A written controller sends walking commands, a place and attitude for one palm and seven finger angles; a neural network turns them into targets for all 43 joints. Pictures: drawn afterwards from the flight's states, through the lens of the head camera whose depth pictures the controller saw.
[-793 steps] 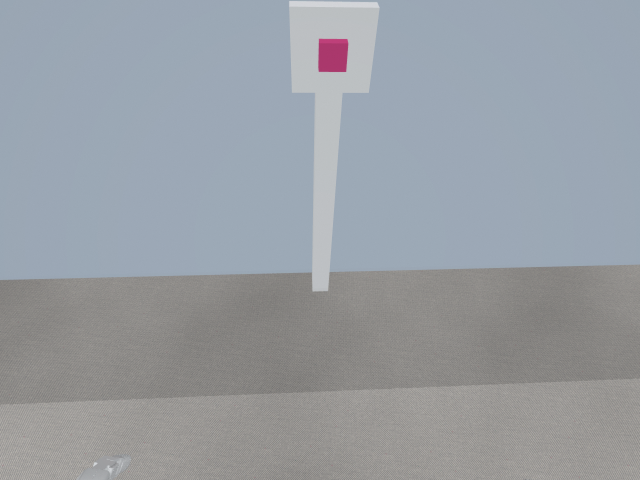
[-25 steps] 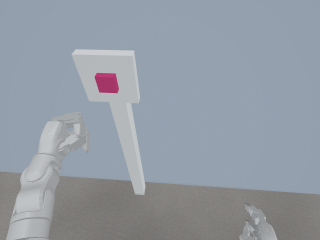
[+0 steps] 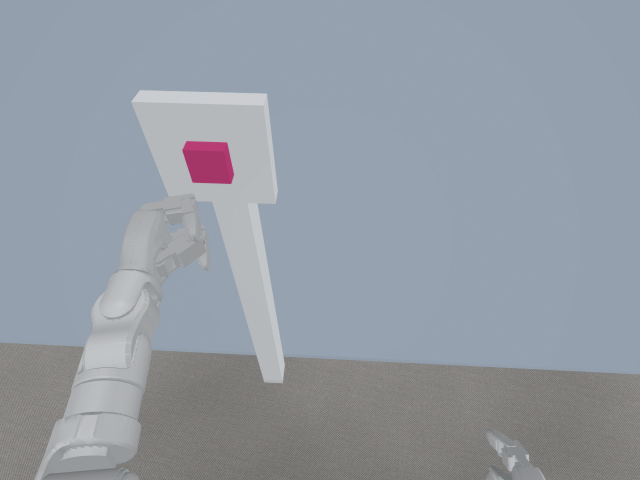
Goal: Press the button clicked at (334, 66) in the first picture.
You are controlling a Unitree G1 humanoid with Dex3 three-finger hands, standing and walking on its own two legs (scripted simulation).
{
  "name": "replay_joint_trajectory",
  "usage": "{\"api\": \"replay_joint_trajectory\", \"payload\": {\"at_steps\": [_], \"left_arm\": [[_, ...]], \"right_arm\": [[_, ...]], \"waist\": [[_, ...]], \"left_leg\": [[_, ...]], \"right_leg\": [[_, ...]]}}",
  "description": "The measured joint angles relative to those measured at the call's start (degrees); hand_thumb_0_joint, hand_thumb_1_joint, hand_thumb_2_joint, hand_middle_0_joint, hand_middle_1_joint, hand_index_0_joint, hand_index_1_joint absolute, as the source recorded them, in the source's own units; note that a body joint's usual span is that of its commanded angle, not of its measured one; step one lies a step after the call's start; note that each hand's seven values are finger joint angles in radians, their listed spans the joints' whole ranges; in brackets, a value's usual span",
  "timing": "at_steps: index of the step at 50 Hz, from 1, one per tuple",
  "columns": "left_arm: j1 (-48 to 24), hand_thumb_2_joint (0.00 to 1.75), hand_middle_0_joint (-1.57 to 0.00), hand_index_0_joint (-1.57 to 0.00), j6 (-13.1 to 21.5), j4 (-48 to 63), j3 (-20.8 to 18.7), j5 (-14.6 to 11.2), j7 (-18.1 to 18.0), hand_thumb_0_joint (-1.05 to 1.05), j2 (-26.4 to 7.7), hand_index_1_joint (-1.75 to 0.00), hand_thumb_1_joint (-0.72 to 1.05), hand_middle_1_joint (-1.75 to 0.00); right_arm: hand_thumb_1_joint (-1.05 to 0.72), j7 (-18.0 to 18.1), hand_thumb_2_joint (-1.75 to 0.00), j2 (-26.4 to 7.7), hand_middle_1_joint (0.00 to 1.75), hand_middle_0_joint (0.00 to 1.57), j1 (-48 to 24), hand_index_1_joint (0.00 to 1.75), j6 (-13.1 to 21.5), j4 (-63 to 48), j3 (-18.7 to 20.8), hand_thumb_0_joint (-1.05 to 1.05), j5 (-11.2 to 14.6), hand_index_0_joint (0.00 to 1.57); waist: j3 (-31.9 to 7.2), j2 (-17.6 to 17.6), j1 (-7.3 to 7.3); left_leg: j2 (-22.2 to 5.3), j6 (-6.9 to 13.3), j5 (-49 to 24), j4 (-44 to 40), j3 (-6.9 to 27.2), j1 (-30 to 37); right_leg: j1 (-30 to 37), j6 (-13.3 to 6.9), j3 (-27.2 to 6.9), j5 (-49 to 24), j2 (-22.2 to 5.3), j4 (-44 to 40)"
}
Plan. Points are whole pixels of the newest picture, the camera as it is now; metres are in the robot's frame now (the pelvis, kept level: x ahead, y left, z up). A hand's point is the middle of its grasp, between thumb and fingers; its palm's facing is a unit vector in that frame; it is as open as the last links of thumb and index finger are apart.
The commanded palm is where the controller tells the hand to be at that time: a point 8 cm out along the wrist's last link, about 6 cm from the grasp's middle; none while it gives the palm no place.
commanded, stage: aim a knuckle at the button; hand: left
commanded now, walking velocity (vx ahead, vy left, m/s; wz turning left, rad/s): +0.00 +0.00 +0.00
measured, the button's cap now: (210, 161) +0.49 +0.18 +0.14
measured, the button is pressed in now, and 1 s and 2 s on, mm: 0 0 0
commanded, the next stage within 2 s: none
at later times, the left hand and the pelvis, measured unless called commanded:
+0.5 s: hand (215, 227) +0.39 +0.16 +0.12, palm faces +0.02 -1.00 -0.01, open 3.1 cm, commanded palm +0.37 +0.21 +0.11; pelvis -0.01 +0.00 +0.00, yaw -1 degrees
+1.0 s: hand (226, 223) +0.40 +0.14 +0.12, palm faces +0.02 -1.00 -0.01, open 3.1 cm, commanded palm +0.37 +0.20 +0.11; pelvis -0.02 -0.01 +0.00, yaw -1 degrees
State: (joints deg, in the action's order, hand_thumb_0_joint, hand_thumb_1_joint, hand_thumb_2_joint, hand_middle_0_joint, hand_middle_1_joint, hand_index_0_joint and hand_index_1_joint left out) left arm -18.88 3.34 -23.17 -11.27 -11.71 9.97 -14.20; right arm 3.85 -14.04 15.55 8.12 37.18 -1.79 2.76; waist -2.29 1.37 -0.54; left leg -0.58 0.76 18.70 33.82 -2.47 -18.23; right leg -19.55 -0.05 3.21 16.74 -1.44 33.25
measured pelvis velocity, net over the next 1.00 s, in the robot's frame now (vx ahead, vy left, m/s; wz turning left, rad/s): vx -0.02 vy -0.01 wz -0.02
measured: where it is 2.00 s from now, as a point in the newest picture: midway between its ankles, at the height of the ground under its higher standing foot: outside the picture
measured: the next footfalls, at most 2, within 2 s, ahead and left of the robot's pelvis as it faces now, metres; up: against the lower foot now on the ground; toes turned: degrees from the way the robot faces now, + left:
none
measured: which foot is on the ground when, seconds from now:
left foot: down 0.00-1.00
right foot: down 0.00-1.00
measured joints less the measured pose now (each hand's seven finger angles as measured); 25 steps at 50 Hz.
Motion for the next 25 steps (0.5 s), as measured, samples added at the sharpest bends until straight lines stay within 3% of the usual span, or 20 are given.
{"api": "replay_joint_trajectory", "payload": {"at_steps": [13, 25], "left_arm": [[-10.7, 0.9, -1.3, -1.3, 3.3, -12.4, 0.0, 1.9, -2.2, 0.02, -0.4, -1.5, 0.9, -1.5], [-7.3, 0.9, -1.3, -1.3, 6.5, -12.0, -2.5, 1.9, -1.8, 0.02, -0.5, -1.5, 0.9, -1.5]], "right_arm": [[-0.91, -0.7, -0.9, 0.0, 0.3, 0.2, 0.8, 0.3, -2.9, 0.6, 0.2, 0.01, -0.4, 0.2], [-0.91, -1.3, -0.9, -0.4, 0.3, 0.2, 3.7, 0.3, -4.7, 0.0, 1.0, 0.01, -0.4, 0.2]], "waist": [[0.1, -0.3, -1.32], [-0.9, -0.1, -1.76]], "left_leg": [[-0.2, 0.0, 0.0, 1.7, 0.0, -3.3], [-0.9, -0.2, 0.2, 1.5, -1.1, -2.7]], "right_leg": [[-3.1, -0.1, 0.0, -0.2, 0.1, 1.3], [-3.3, -0.4, -1.1, -0.3, 0.9, 1.4]]}}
